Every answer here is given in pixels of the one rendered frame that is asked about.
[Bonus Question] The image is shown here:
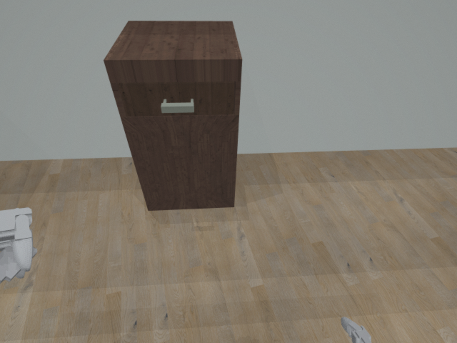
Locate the robot left hand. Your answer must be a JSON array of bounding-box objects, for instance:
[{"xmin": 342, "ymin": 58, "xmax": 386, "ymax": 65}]
[{"xmin": 0, "ymin": 207, "xmax": 37, "ymax": 283}]

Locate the cabinet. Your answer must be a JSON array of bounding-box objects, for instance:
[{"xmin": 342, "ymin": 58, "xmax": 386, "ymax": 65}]
[{"xmin": 104, "ymin": 21, "xmax": 242, "ymax": 211}]

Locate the robot right hand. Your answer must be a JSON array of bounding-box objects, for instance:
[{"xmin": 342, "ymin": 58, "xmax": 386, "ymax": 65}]
[{"xmin": 341, "ymin": 317, "xmax": 371, "ymax": 343}]

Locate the handle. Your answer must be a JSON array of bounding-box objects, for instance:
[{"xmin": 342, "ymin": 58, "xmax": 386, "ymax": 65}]
[{"xmin": 161, "ymin": 99, "xmax": 194, "ymax": 113}]

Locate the drawer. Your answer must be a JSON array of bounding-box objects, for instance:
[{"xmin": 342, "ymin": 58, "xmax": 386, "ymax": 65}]
[{"xmin": 118, "ymin": 81, "xmax": 234, "ymax": 116}]

